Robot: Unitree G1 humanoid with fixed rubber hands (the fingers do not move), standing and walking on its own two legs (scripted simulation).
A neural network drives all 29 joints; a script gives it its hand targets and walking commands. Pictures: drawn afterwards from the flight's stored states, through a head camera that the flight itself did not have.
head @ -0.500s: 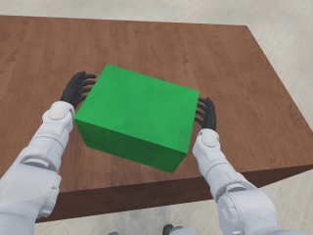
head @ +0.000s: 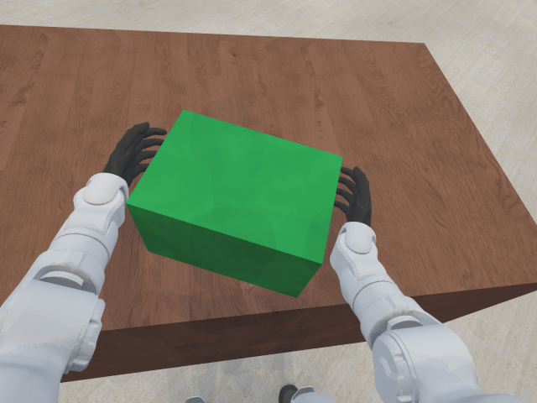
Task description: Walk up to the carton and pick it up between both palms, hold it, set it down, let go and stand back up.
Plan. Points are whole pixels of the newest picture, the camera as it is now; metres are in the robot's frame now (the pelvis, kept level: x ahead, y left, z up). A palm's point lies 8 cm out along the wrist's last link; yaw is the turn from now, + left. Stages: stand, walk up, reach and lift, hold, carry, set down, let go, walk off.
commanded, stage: reach and lift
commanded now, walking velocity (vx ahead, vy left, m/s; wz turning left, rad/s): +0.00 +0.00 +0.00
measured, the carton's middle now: (241, 206) +0.42 +0.01 -0.01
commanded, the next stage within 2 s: none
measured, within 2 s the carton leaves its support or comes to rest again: leaves its support in 1.48 s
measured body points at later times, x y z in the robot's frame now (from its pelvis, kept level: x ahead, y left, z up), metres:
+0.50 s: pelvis +0.00 +0.00 +0.00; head +0.10 +0.04 +0.44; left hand +0.47 +0.18 +0.03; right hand +0.39 -0.17 +0.01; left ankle +0.01 +0.09 -0.71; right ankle +0.03 -0.17 -0.71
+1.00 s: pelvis +0.00 +0.00 +0.00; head +0.10 +0.03 +0.44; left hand +0.48 +0.18 +0.03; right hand +0.38 -0.17 +0.01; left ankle +0.01 +0.09 -0.71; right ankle +0.03 -0.17 -0.71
